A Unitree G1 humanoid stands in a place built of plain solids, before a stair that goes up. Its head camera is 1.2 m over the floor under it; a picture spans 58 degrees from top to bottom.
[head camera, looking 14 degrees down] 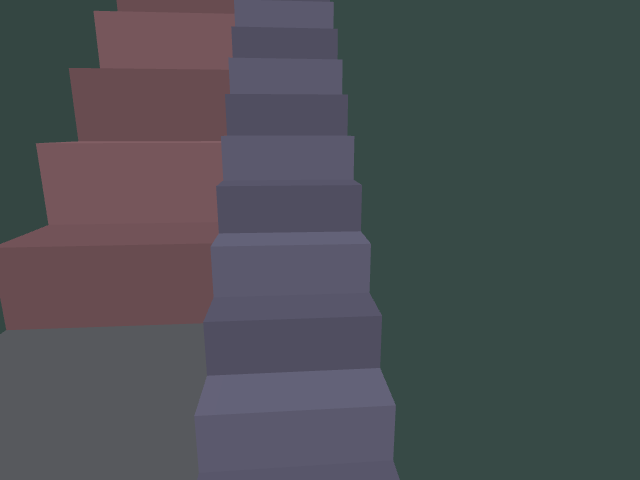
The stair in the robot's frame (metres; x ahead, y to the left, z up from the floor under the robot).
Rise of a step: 0.20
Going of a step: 0.22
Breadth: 0.60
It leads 5 degrees to the left of straight ahead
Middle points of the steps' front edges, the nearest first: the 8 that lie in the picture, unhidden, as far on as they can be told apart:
1.13 0.07 0.39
1.35 0.09 0.59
1.57 0.11 0.79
1.79 0.12 0.99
2.01 0.14 1.18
2.22 0.16 1.38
2.44 0.18 1.58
2.66 0.20 1.77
